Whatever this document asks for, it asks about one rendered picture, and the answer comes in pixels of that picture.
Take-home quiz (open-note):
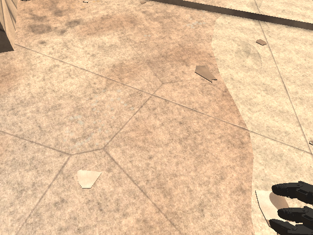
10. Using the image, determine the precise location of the robot right hand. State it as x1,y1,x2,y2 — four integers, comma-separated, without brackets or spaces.
269,181,313,235

